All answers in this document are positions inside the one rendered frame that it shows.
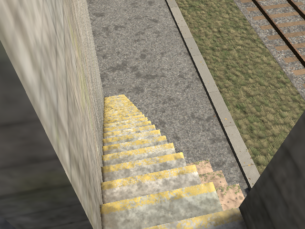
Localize stairs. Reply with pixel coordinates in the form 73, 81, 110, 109
99, 94, 223, 229

